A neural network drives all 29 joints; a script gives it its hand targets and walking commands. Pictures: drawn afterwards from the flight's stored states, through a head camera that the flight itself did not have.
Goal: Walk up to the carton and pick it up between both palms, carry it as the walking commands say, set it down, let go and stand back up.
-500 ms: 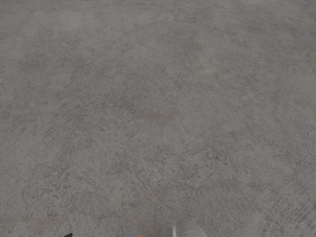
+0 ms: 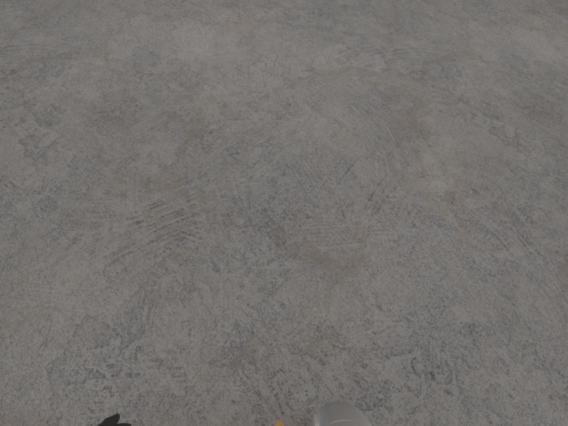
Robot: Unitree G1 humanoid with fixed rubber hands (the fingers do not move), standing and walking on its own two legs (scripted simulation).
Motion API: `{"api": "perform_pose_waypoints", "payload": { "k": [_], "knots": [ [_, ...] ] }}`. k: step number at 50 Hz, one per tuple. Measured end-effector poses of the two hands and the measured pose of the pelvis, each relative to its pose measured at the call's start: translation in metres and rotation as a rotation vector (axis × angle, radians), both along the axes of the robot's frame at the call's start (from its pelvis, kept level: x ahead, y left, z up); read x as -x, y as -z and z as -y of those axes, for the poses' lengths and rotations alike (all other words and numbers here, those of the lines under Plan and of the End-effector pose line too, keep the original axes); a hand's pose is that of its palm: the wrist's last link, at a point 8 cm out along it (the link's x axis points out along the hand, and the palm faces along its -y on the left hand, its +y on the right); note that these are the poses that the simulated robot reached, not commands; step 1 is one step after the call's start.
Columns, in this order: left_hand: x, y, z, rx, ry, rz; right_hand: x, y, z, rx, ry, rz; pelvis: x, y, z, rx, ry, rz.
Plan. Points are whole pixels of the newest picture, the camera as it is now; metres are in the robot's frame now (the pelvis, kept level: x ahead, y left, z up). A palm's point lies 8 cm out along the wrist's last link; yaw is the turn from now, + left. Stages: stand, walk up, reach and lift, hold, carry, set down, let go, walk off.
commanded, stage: walk up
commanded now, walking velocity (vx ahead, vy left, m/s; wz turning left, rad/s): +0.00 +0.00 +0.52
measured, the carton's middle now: out of the picture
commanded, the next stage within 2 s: none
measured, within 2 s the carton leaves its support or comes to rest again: neither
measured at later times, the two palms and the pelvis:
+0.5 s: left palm (82, 291) +0.37 +0.34 -0.17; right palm (354, 247) +0.43 -0.19 -0.15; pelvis +0.33 +0.07 -0.04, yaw +6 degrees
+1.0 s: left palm (95, 151) +0.79 +0.42 -0.22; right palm (288, 114) +0.90 -0.10 -0.20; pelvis +0.77 +0.15 -0.10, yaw +18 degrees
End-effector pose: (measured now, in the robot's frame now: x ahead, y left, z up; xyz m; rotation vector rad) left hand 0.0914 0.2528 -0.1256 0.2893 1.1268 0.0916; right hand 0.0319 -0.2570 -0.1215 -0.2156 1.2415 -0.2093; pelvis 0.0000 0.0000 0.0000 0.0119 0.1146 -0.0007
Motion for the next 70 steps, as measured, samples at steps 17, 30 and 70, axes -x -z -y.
{"api": "perform_pose_waypoints", "payload": {
  "k": [17,30,70],
  "knots": [
    [-0.14,0.026,-0.055,-0.047,-0.193,-0.027,-0.3,0.054,-0.048,-0.024,-0.212,0.052,-0.219,0.046,-0.038,0.018,-0.076,0.029],
    [-0.501,0.013,-0.081,-0.006,0.027,0.253,-0.328,0.031,-0.062,0.067,-0.015,-0.2,-0.409,0.044,-0.075,0.05,-0.146,0.02],
    [-0.916,0.083,-0.172,0.059,-0.837,-0.465,-1.555,0.091,-0.455,-0.094,-0.925,0.384,-1.255,0.121,-0.276,-0.104,-0.591,-0.027]
  ]
}}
